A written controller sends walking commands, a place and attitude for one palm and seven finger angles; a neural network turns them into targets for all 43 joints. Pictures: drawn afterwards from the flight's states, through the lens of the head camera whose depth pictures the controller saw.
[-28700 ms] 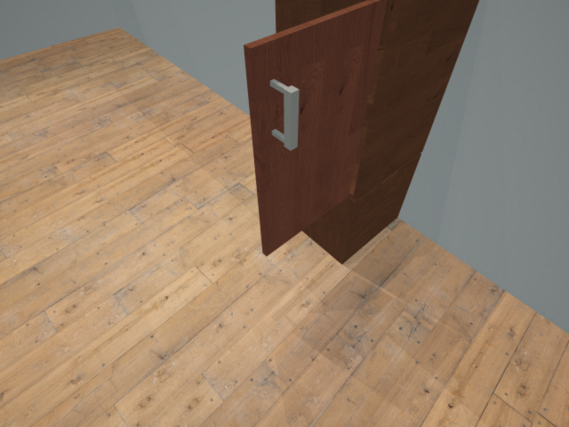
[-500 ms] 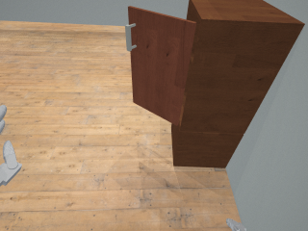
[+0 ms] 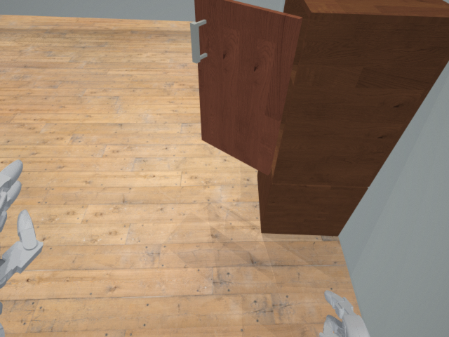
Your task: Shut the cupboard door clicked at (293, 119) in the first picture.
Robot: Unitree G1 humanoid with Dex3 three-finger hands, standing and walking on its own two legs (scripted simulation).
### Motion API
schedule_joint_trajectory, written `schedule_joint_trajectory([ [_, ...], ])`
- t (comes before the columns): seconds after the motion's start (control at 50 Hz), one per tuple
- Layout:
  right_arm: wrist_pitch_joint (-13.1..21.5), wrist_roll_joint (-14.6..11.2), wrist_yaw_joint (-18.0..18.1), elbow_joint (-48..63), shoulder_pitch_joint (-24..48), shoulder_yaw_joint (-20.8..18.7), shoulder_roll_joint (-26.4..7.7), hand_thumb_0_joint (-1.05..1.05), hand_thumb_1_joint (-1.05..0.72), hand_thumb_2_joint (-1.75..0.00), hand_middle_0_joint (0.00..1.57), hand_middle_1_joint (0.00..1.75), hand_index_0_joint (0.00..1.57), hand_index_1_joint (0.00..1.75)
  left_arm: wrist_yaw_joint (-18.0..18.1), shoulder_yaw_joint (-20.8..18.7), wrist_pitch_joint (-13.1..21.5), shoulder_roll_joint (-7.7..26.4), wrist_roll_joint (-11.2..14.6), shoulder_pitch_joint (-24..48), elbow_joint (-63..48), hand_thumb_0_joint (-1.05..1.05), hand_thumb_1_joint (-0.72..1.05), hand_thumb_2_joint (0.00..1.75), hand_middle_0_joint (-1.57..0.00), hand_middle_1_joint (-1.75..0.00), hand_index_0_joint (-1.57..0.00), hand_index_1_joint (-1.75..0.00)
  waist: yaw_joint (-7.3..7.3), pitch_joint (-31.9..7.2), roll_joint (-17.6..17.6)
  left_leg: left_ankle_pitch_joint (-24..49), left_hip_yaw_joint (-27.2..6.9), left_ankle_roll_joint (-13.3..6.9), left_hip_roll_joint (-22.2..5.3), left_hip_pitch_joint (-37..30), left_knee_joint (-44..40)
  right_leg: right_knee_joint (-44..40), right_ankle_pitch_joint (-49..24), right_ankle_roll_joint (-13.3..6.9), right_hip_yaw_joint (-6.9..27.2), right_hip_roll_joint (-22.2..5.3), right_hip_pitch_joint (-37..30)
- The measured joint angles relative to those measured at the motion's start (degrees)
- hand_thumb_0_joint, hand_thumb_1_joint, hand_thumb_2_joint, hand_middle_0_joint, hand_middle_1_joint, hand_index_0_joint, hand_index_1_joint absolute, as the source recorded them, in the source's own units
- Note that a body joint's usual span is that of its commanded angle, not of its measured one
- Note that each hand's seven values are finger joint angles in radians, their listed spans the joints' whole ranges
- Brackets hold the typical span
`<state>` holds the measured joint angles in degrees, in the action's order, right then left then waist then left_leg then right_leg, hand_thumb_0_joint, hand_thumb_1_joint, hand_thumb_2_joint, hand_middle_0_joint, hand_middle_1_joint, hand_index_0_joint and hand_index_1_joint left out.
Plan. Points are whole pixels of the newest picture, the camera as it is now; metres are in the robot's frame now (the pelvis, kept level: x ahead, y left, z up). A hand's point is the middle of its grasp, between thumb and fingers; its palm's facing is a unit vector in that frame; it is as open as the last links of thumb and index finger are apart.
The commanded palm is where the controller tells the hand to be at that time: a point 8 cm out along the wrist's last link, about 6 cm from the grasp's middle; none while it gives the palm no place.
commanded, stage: let the arm hang, fingers relaxed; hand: left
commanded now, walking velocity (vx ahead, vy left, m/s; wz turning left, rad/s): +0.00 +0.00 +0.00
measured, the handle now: (199, 41) +0.95 +0.15 +0.12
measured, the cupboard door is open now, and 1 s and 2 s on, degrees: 54 54 54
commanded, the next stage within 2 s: look to check the result in 1.08 s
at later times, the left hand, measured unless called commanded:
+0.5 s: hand out of the picture -0.09 +0.19 -0.17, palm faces +0.07 -0.98 -0.20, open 7.2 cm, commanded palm none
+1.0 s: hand out of the picture +0.00 +0.17 -0.17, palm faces +0.05 -0.98 -0.19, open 7.4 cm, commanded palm none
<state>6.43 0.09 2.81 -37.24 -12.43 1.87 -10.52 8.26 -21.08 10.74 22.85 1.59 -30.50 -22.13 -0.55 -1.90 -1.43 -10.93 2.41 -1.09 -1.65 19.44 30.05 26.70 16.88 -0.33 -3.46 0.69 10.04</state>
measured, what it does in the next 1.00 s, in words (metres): stands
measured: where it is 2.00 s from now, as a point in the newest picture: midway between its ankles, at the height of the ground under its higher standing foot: outside the picture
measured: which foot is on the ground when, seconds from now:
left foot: down 0.00-1.00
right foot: down 0.00-1.00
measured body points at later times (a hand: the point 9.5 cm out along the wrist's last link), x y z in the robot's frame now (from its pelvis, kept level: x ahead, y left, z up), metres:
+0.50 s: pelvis -0.01 +0.01 +0.00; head +0.00 +0.02 +0.45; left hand -0.09 +0.24 -0.16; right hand -0.02 -0.24 -0.15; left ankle +0.05 +0.10 -0.74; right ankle -0.03 -0.11 -0.74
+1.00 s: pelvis -0.01 +0.00 +0.00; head -0.01 +0.00 +0.45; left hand +0.00 +0.23 -0.15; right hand +0.00 -0.22 -0.16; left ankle +0.05 +0.10 -0.74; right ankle -0.03 -0.12 -0.74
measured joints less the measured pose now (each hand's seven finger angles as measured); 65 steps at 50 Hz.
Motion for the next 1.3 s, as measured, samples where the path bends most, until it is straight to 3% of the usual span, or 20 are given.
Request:
schedule_joint_trajectory([
  [0.04, -0.1, 0.1, -2.2, -3.5, 1.3, -0.6, -2.6, 0.01, -0.90, -0.90, 0.20, 0.30, 0.21, 0.30, -3.0, 5.3, -2.9, -0.3, -1.7, 5.7, 11.2, 0.01, 0.89, 0.90, -0.21, -0.30, -0.21, -0.30, -0.90, -0.6, -1.5, -0.7, -0.4, -0.4, 0.6, 1.8, 2.3, 2.9, 1.3, 0.3, -0.5, -0.6, 1.7],
  [0.08, -2.3, 0.4, -3.1, -6.5, 3.1, -0.9, -5.0, 0.01, -0.90, -0.90, 0.20, 0.30, 0.21, 0.30, -5.4, 10.7, -7.5, -1.7, -2.6, 11.0, 25.3, 0.00, 0.89, 0.90, -0.21, -0.30, -0.21, -0.30, -0.92, -0.7, -2.9, -1.3, -0.5, -0.9, 1.2, 3.0, 4.1, 5.7, 2.6, 0.6, -0.7, -1.4, 3.2],
  [0.18, -5.8, 1.2, -3.4, -10.3, 4.5, -1.3, -6.6, 0.01, -0.90, -0.90, 0.20, 0.30, 0.21, 0.30, -7.9, 19.3, -13.8, -6.8, -3.1, 15.9, 54.8, 0.01, 0.90, 0.90, -0.20, -0.30, -0.20, -0.30, 1.46, 1.4, -1.5, -1.0, -0.2, -1.3, 2.2, 3.0, 4.5, 8.4, 3.6, 0.8, -0.5, -2.5, 4.3],
  [0.28, -7.6, 1.6, -3.1, -14.8, 1.2, -1.3, -5.0, 0.01, -0.91, -0.90, 0.20, 0.30, 0.21, 0.30, -7.7, 22.0, -14.6, -12.0, -2.8, 14.1, 71.6, 0.01, 0.92, 0.90, -0.21, -0.30, -0.21, -0.30, 2.19, 3.7, 2.6, 0.6, -0.9, -0.9, 2.1, 1.6, 1.8, 5.6, 2.1, 0.5, -1.1, -2.1, 2.7],
  [0.4, -8.5, 1.4, -2.2, -21.8, -3.8, -1.6, -2.2, 0.01, -0.91, -0.90, 0.20, 0.30, 0.20, 0.30, -7.8, 20.7, -13.3, -11.4, -2.5, 10.3, 82.2, 0.01, 0.96, 0.90, -0.21, -0.30, -0.21, -0.30, 0.55, 4.6, 3.6, 2.3, -2.0, -0.6, 1.8, 0.0, -1.6, 0.5, -0.3, 0.1, -2.2, -1.4, 0.0],
  [0.5, -8.6, 1.0, -1.7, -25.0, -5.5, -2.0, -0.7, 0.01, -0.91, -0.90, 0.20, 0.30, 0.20, 0.30, -7.5, 20.2, -12.7, -11.0, -2.4, 8.0, 87.1, 0.01, 0.93, 0.90, -0.21, -0.30, -0.21, -0.30, 0.04, 4.6, 1.9, 3.2, -1.9, -0.7, 2.0, -1.7, -3.6, -1.7, -1.3, 0.3, -2.2, -1.6, -1.6],
  [0.68, -8.1, 0.9, -1.7, -26.6, -4.4, -2.3, 1.1, 0.00, -0.91, -0.90, 0.20, 0.30, 0.21, 0.30, -6.7, 19.9, -11.9, -11.1, -2.5, 8.5, 89.1, 0.01, 0.91, 0.90, -0.20, -0.30, -0.20, -0.30, 0.36, 3.2, -0.4, 3.6, -0.8, -1.0, 2.4, -3.3, -5.0, -1.5, -1.2, 0.5, -1.2, -2.1, -2.2],
  [1.02, -7.2, 1.1, -1.5, -27.2, -3.4, -2.3, 1.1, 0.00, -0.91, -0.90, 0.20, 0.30, 0.20, 0.30, -6.7, 20.4, -10.8, -14.5, -2.4, 14.8, 86.4, 0.00, 0.90, 0.90, -0.20, -0.30, -0.20, -0.30, 1.22, 2.3, 1.0, 3.4, -0.4, -0.6, 2.4, -4.7, -6.1, -1.8, -0.7, 0.4, -0.7, -2.1, -3.1],
  [1.3, -7.1, 0.9, -1.3, -27.9, -3.2, -2.1, 1.3, 0.00, -0.91, -0.90, 0.20, 0.30, 0.20, 0.30, -6.5, 20.0, -10.9, -13.5, -2.2, 13.7, 87.8, 0.00, 0.90, 0.90, -0.20, -0.30, -0.20, -0.30, 1.01, 4.0, 0.8, 2.5, -0.8, -0.1, 1.9, -5.4, -5.9, -3.2, -0.5, 0.0, -1.0, -1.6, -4.6],
])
